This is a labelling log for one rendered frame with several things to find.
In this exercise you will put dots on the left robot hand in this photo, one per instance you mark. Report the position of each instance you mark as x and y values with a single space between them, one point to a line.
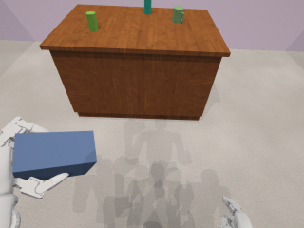
32 187

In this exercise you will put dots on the sponge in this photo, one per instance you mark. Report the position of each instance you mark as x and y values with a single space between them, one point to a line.
44 155

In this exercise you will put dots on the robot left forearm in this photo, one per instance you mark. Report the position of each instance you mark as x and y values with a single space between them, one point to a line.
9 216

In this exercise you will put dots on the table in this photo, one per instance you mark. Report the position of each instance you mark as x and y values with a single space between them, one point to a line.
137 66

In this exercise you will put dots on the right robot hand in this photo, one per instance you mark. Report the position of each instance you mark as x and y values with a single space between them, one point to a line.
240 219

